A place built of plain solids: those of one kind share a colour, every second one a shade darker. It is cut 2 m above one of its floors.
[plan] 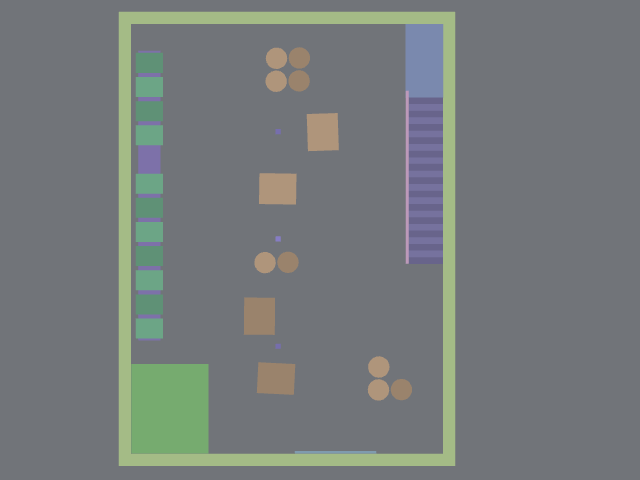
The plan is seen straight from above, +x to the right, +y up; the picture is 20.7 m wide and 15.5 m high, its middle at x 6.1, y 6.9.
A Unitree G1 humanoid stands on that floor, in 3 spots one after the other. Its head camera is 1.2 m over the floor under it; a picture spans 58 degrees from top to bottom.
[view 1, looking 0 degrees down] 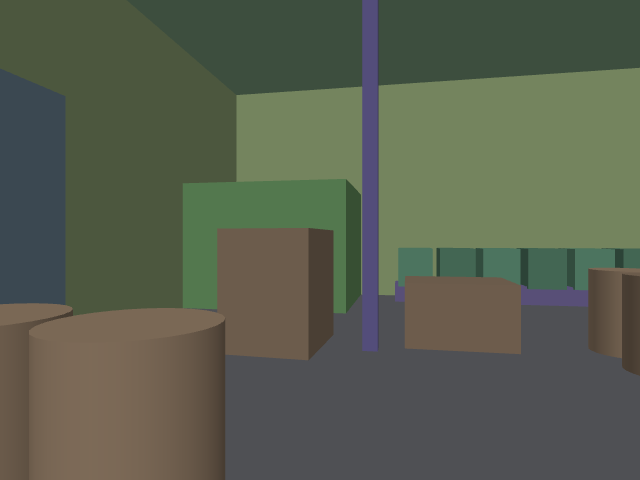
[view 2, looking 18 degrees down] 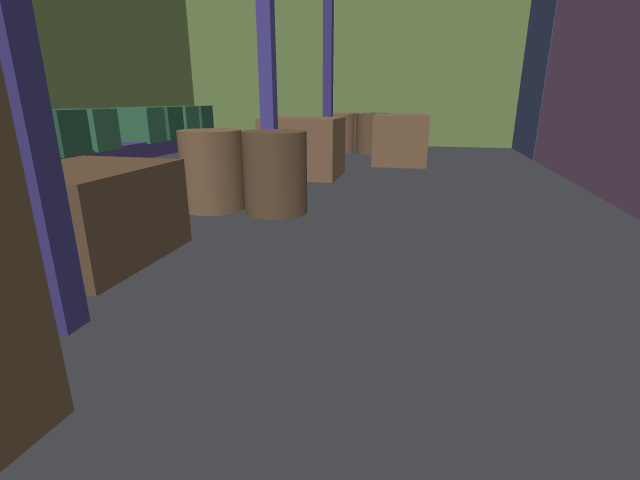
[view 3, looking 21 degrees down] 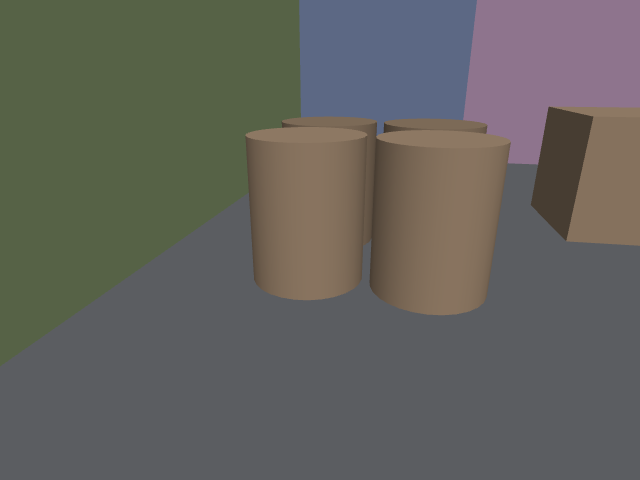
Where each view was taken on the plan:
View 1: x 9.52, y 3.83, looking -169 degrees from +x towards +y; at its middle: load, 4.78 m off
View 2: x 6.60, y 1.70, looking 103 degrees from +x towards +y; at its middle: ground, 3.88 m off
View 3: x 2.25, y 12.17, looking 12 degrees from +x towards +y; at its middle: load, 2.33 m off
